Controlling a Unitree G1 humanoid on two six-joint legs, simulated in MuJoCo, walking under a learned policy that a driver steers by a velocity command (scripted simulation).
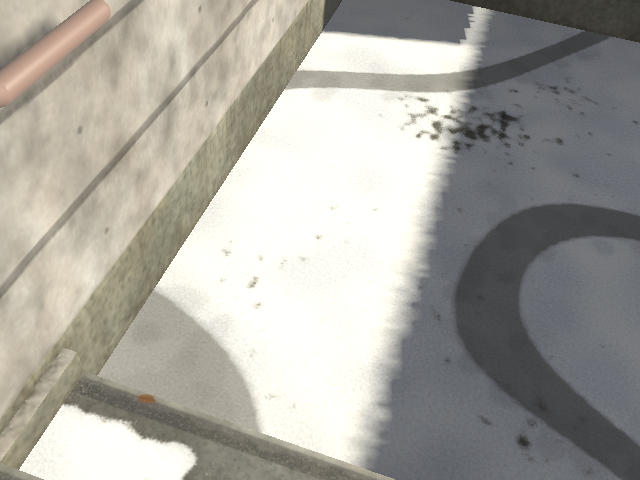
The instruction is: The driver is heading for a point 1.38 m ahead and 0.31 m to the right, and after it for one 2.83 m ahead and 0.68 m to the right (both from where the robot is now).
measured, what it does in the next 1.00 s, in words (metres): goes down, turning right: right foot 0.16 m lower, then left foot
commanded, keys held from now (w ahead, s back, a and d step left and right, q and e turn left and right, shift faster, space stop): w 0.06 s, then w+e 0.14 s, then e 0.78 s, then no key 0.02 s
